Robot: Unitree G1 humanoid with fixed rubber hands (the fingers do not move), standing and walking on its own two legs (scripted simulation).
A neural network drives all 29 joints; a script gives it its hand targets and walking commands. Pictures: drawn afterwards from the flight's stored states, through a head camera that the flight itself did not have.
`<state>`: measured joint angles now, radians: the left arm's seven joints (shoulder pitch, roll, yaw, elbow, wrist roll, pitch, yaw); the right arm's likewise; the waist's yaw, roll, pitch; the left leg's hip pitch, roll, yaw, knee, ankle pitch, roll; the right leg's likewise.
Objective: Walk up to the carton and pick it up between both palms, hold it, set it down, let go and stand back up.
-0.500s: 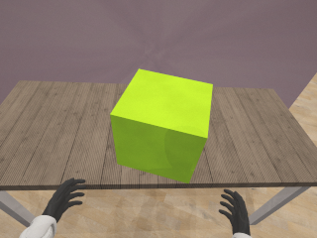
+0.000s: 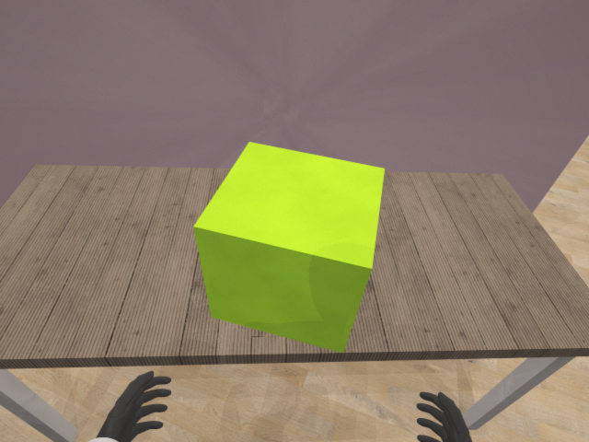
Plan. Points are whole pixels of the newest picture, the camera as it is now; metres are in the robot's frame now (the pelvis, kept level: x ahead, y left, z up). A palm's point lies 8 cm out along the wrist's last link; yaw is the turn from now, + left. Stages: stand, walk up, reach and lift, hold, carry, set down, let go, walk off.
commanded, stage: let go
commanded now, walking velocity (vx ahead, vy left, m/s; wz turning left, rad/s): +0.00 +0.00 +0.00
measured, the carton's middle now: (295, 245) +0.47 +0.03 -0.02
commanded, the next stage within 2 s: stand in 0.22 s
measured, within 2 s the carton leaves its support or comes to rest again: neither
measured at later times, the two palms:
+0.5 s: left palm out of the picture +0.06 +0.24 -0.10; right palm out of the picture +0.07 -0.27 -0.13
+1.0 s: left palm out of the picture -0.03 +0.23 -0.12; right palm out of the picture +0.01 -0.25 -0.14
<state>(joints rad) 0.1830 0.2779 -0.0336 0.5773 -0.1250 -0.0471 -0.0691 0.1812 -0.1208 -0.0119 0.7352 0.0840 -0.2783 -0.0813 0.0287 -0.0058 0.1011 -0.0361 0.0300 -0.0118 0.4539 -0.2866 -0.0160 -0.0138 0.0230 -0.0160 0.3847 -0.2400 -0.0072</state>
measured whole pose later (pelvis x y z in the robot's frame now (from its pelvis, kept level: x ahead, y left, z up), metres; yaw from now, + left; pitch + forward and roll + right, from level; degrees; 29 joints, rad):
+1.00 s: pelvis -0.05 -0.01 -0.01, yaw +3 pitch -2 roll +0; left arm 0.39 0.19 0.02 0.82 0.03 0.00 0.01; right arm 0.28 -0.22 -0.02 1.00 -0.03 0.01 0.03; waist 0.01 0.02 -0.05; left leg -0.26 0.00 -0.05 0.49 -0.20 -0.03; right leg -0.26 -0.01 -0.06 0.51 -0.22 -0.02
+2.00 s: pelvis -0.03 -0.02 +0.00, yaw +3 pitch -2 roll +0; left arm 0.31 0.12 0.03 1.09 0.02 0.00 0.03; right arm 0.27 -0.12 -0.01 1.12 -0.02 0.01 -0.03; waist 0.01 0.01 0.00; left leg -0.22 0.01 -0.07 0.48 -0.23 -0.04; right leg -0.21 0.01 -0.05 0.49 -0.25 -0.03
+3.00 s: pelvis +0.01 -0.05 +0.00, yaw +4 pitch -3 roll +0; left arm 0.29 0.11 0.02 1.14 0.01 -0.01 0.04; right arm 0.26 -0.12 0.00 1.18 -0.01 0.02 -0.04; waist 0.02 0.00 0.04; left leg -0.13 0.05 -0.09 0.45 -0.28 -0.08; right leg -0.12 0.05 -0.07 0.46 -0.30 -0.07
